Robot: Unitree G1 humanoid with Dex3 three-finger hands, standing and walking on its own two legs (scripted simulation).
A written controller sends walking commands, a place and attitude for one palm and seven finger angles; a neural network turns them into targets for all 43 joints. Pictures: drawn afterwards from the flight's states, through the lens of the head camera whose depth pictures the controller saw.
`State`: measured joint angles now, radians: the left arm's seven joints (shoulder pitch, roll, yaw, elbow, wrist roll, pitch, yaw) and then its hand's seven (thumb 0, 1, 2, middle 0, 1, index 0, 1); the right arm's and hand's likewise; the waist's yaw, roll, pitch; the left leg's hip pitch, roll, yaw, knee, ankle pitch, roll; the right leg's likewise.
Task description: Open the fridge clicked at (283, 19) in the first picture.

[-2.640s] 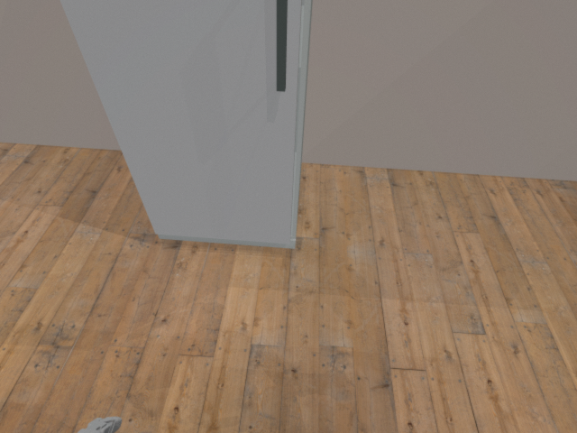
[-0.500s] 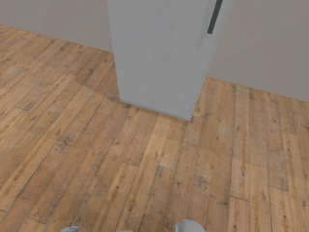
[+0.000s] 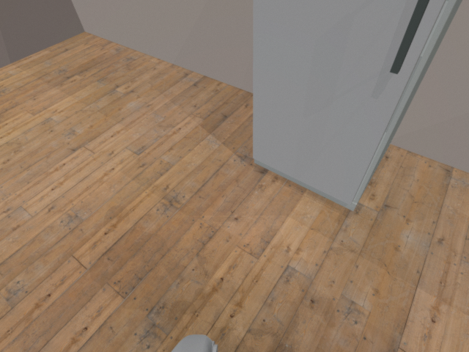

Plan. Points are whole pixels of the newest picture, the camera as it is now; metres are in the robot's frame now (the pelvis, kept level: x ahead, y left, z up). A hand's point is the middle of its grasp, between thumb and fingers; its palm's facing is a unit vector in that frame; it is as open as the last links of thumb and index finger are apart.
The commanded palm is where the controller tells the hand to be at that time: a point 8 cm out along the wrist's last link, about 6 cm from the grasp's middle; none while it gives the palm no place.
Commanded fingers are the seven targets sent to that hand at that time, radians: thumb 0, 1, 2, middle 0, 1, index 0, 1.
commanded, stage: walk to a spot facing it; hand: right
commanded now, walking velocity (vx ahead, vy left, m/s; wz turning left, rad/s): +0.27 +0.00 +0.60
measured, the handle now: (421, 9) +0.86 -0.44 +0.19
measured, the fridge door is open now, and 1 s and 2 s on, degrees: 0 0 0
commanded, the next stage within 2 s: turn to face it in 0.98 s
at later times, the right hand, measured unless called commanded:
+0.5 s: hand (302, 351) +0.16 -0.11 -0.17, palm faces -0.28 +0.94 -0.19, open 7.3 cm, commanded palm none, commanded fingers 0.00 -0.90 -0.90 0.20 0.30 0.20 0.30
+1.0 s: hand (273, 232) +0.42 -0.07 -0.17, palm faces -0.46 +0.87 -0.16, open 7.3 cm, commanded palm none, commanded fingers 0.00 -0.90 -0.90 0.20 0.30 0.20 0.30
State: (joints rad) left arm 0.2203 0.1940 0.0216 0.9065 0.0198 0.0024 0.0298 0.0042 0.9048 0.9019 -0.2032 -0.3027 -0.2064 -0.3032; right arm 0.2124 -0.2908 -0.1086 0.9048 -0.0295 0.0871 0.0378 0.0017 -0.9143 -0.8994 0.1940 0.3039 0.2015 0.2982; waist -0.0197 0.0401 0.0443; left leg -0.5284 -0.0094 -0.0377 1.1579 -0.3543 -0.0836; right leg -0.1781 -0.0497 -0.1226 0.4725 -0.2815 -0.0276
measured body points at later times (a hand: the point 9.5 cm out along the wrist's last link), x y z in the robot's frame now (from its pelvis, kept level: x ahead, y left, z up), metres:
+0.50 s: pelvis +0.08 +0.06 +0.00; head +0.09 +0.06 +0.45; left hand +0.04 +0.32 -0.15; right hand +0.18 -0.16 -0.15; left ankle -0.03 +0.16 -0.74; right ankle +0.17 -0.06 -0.69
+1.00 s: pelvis +0.26 +0.05 +0.00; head +0.28 +0.05 +0.45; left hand +0.14 +0.26 -0.15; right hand +0.45 -0.11 -0.15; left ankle +0.26 +0.22 -0.66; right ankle +0.29 -0.01 -0.74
